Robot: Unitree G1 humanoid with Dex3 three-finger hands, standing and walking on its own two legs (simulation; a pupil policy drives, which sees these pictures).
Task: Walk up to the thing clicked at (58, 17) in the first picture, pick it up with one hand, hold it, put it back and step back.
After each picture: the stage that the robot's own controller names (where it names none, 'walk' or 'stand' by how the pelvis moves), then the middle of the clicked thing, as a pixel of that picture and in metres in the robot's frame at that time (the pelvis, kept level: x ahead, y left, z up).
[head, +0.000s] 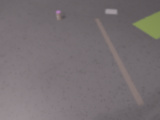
stand; (58, 15) +2.02 +0.42 -0.72
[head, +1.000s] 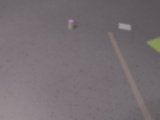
walk; (71, 24) +1.90 +0.21 -0.70
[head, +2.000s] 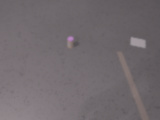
walk; (70, 42) +1.31 +0.16 -0.70
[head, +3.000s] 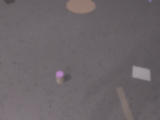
walk; (60, 77) +0.84 +0.21 -0.71
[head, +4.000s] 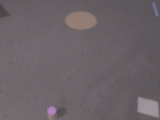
walk; (52, 113) +0.53 +0.23 -0.71
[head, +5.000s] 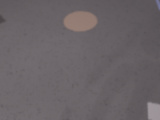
stand; out of the picture +0.40 +0.22 -0.70
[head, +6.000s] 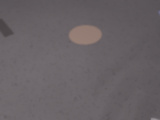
stand; out of the picture +0.38 +0.23 -0.72
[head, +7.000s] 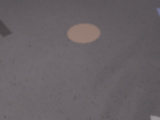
stand; out of the picture +0.37 +0.23 -0.73
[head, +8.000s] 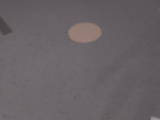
stand; out of the picture +0.36 +0.23 -0.73
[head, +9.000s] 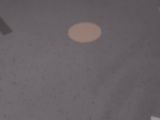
stand; out of the picture +0.36 +0.23 -0.73
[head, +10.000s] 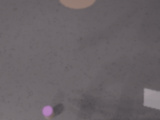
go down; (48, 112) +0.40 +0.23 -0.64
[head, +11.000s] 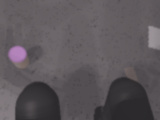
go down; (19, 58) +0.45 +0.26 -0.30
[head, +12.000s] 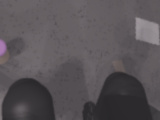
close in; out of the picture +0.44 +0.27 -0.27
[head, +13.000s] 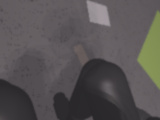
close; out of the picture +0.43 +0.30 -0.22
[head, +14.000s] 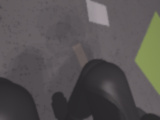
lift; out of the picture +0.41 +0.29 -0.23
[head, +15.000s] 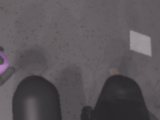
lift; out of the picture +0.35 +0.28 -0.13
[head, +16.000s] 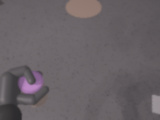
lift; (34, 90) +0.32 +0.18 +0.02
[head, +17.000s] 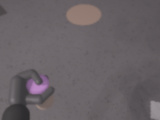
hold; (41, 92) +0.33 +0.17 -0.01
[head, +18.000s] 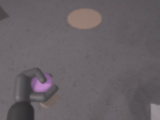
hold; (45, 90) +0.34 +0.16 -0.01
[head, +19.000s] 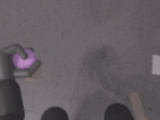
crouch; (28, 65) +0.41 +0.20 -0.08
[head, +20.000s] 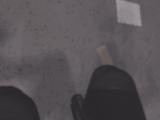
lower; out of the picture +0.45 +0.29 -0.20
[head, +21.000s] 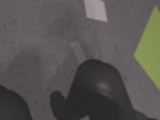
lower; out of the picture +0.43 +0.30 -0.23
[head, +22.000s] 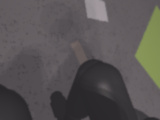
lower; out of the picture +0.43 +0.31 -0.23
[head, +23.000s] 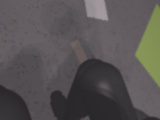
lower; out of the picture +0.43 +0.31 -0.23
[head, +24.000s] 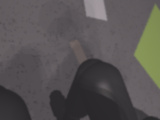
rest; out of the picture +0.43 +0.31 -0.23
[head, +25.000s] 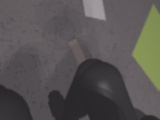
open; out of the picture +0.43 +0.29 -0.23
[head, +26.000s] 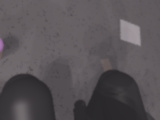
stand; out of the picture +0.43 +0.27 -0.26
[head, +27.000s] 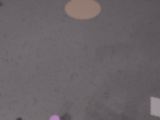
stand; out of the picture +0.39 +0.19 -0.62
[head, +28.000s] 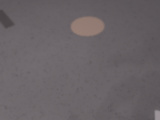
stand; out of the picture +0.39 +0.20 -0.67
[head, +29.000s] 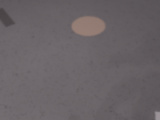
stand; out of the picture +0.38 +0.19 -0.67
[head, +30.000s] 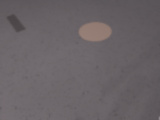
stand; out of the picture +0.40 +0.19 -0.72
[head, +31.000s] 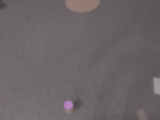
walk; (69, 107) +0.47 +0.16 -0.70
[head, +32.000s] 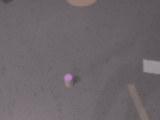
walk; (68, 80) +0.73 +0.18 -0.70
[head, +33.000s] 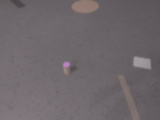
stand; (67, 68) +1.02 +0.23 -0.70
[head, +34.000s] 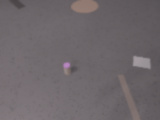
stand; (67, 68) +1.02 +0.22 -0.72
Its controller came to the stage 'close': yes
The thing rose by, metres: 0.71
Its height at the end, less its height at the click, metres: +0.00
